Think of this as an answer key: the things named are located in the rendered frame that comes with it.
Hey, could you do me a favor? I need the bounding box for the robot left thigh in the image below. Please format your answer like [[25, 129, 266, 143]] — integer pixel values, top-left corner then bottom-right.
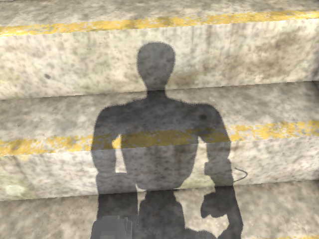
[[90, 215, 133, 239]]

